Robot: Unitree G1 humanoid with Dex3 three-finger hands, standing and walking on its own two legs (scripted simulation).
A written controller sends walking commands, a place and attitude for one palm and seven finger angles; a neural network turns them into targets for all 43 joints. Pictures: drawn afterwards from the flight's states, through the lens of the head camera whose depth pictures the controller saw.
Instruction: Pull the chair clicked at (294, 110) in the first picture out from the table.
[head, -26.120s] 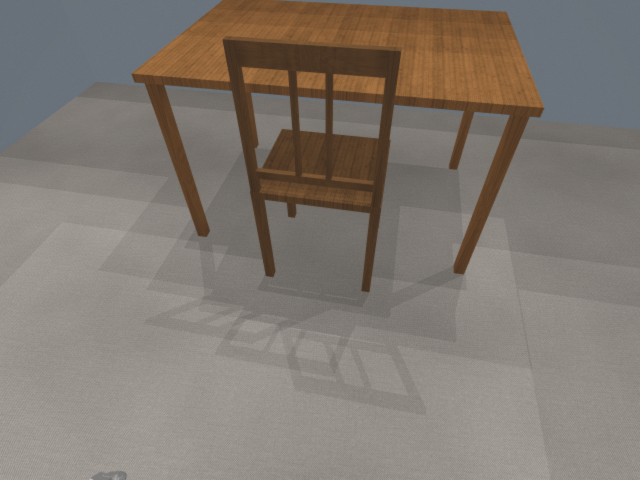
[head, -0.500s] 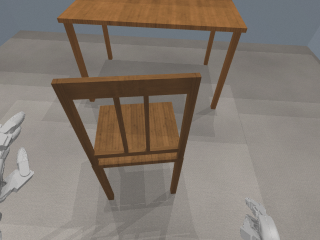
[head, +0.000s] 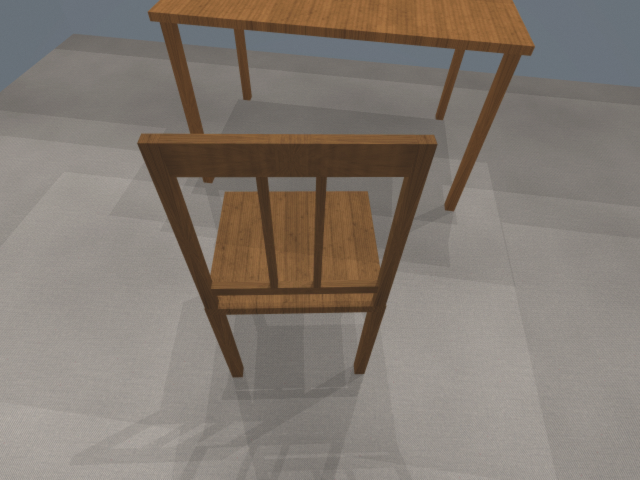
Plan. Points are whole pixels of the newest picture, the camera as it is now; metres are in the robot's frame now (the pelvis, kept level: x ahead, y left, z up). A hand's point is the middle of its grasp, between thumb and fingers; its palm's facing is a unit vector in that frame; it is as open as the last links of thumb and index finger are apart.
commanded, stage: let the arm hang, fingers relaxed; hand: left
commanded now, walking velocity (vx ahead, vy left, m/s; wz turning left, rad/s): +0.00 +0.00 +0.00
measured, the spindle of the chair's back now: (268, 238) +0.52 +0.13 -0.08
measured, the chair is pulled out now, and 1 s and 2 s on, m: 0.67 0.67 0.67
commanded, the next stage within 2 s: look to check the result in 0.56 s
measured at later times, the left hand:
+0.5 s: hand out of the picture +0.00 +0.14 -0.18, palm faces +0.01 -0.99 -0.17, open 7.3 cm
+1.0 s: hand out of the picture -0.01 +0.13 -0.17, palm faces +0.02 -0.99 -0.17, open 7.3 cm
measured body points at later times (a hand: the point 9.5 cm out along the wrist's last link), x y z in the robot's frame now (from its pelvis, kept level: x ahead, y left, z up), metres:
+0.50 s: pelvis +0.00 -0.02 +0.00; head +0.01 -0.02 +0.45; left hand +0.00 +0.19 -0.16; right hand -0.02 -0.22 -0.16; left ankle +0.04 +0.10 -0.74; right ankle -0.03 -0.11 -0.74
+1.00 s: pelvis +0.01 -0.03 +0.00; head +0.02 -0.03 +0.45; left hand -0.01 +0.18 -0.16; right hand -0.01 -0.23 -0.16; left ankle +0.04 +0.10 -0.74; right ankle -0.03 -0.11 -0.74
